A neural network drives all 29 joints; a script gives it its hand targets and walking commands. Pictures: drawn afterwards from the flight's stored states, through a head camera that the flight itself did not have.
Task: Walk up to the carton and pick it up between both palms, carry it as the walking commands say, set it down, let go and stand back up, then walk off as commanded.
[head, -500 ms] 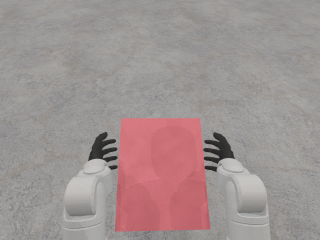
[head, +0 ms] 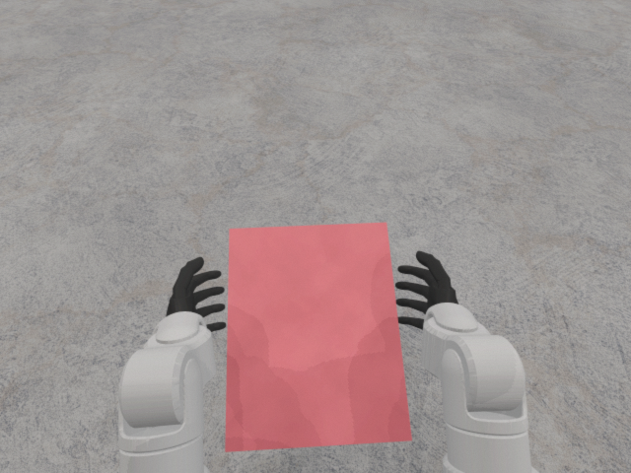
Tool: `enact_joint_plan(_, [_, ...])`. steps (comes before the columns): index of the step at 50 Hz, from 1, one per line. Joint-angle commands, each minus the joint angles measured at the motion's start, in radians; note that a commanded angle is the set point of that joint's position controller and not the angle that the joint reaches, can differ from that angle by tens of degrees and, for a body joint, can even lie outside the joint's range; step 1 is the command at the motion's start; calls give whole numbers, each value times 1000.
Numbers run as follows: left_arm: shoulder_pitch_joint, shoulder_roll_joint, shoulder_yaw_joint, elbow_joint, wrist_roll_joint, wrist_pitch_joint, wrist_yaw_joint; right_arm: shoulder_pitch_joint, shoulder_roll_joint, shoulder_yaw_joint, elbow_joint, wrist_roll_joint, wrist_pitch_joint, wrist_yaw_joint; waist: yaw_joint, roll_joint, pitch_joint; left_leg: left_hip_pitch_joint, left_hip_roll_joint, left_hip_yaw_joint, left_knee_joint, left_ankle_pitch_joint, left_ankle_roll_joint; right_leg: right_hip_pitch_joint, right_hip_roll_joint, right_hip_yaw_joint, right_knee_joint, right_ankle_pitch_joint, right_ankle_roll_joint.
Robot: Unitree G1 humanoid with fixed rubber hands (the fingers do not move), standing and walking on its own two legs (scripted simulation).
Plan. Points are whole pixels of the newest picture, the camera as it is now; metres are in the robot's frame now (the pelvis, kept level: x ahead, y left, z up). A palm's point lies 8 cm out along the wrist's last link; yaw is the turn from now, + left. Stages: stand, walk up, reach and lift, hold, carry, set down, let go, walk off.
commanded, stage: carry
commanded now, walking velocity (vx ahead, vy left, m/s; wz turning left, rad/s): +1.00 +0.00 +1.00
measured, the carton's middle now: (312, 331) +0.31 -0.01 -0.01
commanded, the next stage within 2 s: none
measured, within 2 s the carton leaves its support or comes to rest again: neither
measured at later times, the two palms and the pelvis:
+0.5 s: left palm (49, 192) +0.49 +0.35 +0.12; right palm (226, 127) +0.65 +0.11 +0.11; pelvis +0.36 +0.08 +0.03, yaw +37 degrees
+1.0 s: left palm out of the picture +0.75 +0.69 +0.09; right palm (57, 65) +0.97 +0.52 +0.09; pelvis +0.70 +0.39 +0.01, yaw +57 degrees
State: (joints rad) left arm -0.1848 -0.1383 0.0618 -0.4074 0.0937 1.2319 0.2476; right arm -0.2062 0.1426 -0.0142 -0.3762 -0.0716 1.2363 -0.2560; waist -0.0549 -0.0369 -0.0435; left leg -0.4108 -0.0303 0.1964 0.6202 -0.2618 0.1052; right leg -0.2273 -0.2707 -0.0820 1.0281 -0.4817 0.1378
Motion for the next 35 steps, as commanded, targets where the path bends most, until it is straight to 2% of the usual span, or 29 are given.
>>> enact_joint_plan(1, [-403,-1053,-588,-86,-363,-25,-246,-365,1058,543,-106,366,-26,255,25,122,-359,687,308,-736,-278,103,176,-656,117,148,425,5,-46])
enact_joint_plan(2, [-420,-1104,-599,-81,-373,-36,-258,-390,1096,544,-119,371,-42,264,22,59,-336,618,264,-615,-284,136,142,-620,79,163,332,67,-52])
enact_joint_plan(3, [-440,-1142,-610,-83,-386,-50,-266,-419,1123,550,-145,378,-61,270,25,65,-313,547,246,-564,-308,142,129,-572,74,149,242,92,-46])
enact_joint_plan(4, [-449,-1158,-614,-87,-391,-66,-270,-432,1132,557,-162,380,-73,274,27,76,-304,497,230,-524,-335,119,131,-523,91,120,179,106,-38])
enact_joint_plan(6, [-413,-1157,-619,-89,-377,-85,-266,-383,1104,549,-163,359,-88,278,30,109,-261,429,228,-518,-389,50,150,-494,115,90,43,97,-33])
enact_joint_plan(7, [-393,-1156,-624,-97,-374,-93,-264,-362,1089,551,-176,354,-95,281,30,120,-246,412,223,-516,-407,60,154,-484,130,76,-28,136,-31])
enact_joint_plan(9, [-349,-1139,-634,-106,-368,-100,-256,-323,1054,556,-196,350,-100,282,32,139,-226,394,180,-483,-419,134,138,-431,176,40,-174,256,-31])
enact_joint_plan(11, [-321,-1102,-646,-120,-364,-99,-246,-287,1010,558,-212,347,-98,280,30,179,-213,401,148,-462,-404,265,120,-377,223,6,-279,328,-37])
enact_joint_plan(14, [-296,-1043,-651,-143,-362,-90,-231,-261,953,569,-242,349,-88,269,27,230,-194,418,143,-467,-384,507,99,-287,261,-12,-432,361,-53])
enact_joint_plan(16, [-249,-1010,-648,-140,-361,-81,-221,-243,925,573,-251,349,-78,257,42,231,-244,374,122,-412,-278,836,66,-57,312,-50,-562,346,-72])
enact_joint_plan(17, [-227,-990,-643,-137,-359,-77,-216,-224,909,573,-248,347,-71,253,51,212,-324,327,102,-376,-135,906,46,138,326,-56,-584,351,-77])
enact_joint_plan(18, [-219,-976,-634,-142,-350,-77,-216,-241,889,582,-256,352,-66,250,83,141,-409,165,66,-330,104,798,20,427,254,7,-651,369,-79])
enact_joint_plan(19, [-211,-954,-608,-152,-324,-81,-214,-284,897,610,-281,370,-59,256,97,-38,-479,3,0,-243,371,447,-8,622,8,263,-758,96,-97])
enact_joint_plan(20, [-201,-958,-590,-127,-309,-81,-213,-290,904,627,-274,364,-51,266,86,-338,-488,-288,-95,-158,631,-116,-58,744,-309,712,-856,28,-230])
enact_joint_plan(21, [-215,-994,-582,-118,-315,-87,-215,-331,908,636,-272,372,-51,273,85,-269,-456,-370,-11,-257,755,-93,-39,660,-291,669,-811,57,-286])
enact_joint_plan(22, [-228,-1016,-565,-112,-304,-85,-224,-367,946,638,-262,389,-50,276,84,-137,-369,-392,67,-295,782,-41,-36,548,-264,512,-777,225,-266])
enact_joint_plan(23, [-258,-1043,-569,-133,-314,-84,-233,-381,983,644,-265,393,-51,276,81,-53,-306,-365,105,-286,719,-8,-39,453,-214,374,-783,264,-224])
enact_joint_plan(24, [-284,-1059,-578,-157,-336,-81,-243,-355,1012,631,-248,384,-53,273,75,-34,-246,-354,137,-276,615,10,-44,411,-158,255,-798,249,-183])
enact_joint_plan(25, [-297,-1057,-587,-163,-354,-77,-251,-318,1023,615,-227,365,-56,266,72,-59,-201,-351,126,-226,540,13,-51,399,-121,164,-813,297,-164])
enact_joint_plan(27, [-306,-1035,-612,-181,-391,-69,-259,-273,1010,587,-207,328,-62,247,74,-108,-151,-377,104,-154,429,21,-52,433,-127,76,-836,422,-172])
enact_joint_plan(28, [-305,-1020,-620,-184,-401,-64,-262,-263,1001,579,-205,316,-63,238,74,-112,-128,-387,101,-127,381,18,-54,443,-138,39,-844,482,-173])
enact_joint_plan(30, [-309,-989,-633,-201,-416,-53,-265,-251,987,572,-203,298,-60,223,73,-109,-87,-330,75,-56,246,74,-51,412,-102,-75,-853,610,-151])
enact_joint_plan(31, [-311,-974,-638,-213,-423,-46,-266,-238,982,568,-203,294,-56,217,61,-109,-83,-219,38,8,153,127,-42,360,-54,-169,-834,770,-121])
enact_joint_plan(32, [-320,-963,-640,-228,-426,-39,-267,-214,978,568,-200,293,-51,213,41,-135,-93,-104,-20,95,88,143,-39,329,-10,-236,-780,995,-97])
enact_joint_plan(33, [-308,-949,-636,-236,-426,-34,-266,-215,973,570,-206,298,-47,211,35,-180,-117,-29,-73,163,67,143,-35,342,0,-263,-700,1213,-81])
enact_joint_plan(35, [-303,-930,-620,-252,-416,-28,-265,-269,968,587,-242,324,-39,211,23,-269,-181,93,-123,218,19,131,-9,384,-12,-285,-507,1491,-59])
